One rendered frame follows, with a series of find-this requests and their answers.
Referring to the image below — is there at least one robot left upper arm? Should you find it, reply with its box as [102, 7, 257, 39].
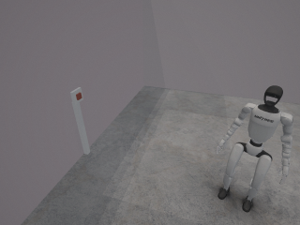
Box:
[280, 112, 293, 143]

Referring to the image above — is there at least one button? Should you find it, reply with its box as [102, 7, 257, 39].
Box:
[76, 92, 82, 100]

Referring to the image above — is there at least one left robot thigh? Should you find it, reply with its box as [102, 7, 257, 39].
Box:
[249, 150, 273, 189]

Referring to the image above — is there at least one robot right upper arm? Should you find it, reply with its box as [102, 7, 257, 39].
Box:
[234, 103, 256, 127]

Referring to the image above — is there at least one panel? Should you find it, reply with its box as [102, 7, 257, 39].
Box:
[70, 87, 90, 155]

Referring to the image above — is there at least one left robot forearm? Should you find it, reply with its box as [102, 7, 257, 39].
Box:
[281, 136, 293, 166]

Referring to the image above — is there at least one right robot foot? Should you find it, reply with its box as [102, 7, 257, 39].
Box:
[217, 187, 230, 200]

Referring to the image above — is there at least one robot left hand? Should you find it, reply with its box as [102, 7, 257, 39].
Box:
[277, 165, 290, 185]

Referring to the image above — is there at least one right robot forearm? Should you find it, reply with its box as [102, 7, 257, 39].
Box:
[222, 118, 238, 141]

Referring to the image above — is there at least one robot right hand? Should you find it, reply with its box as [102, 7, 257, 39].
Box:
[216, 139, 228, 154]

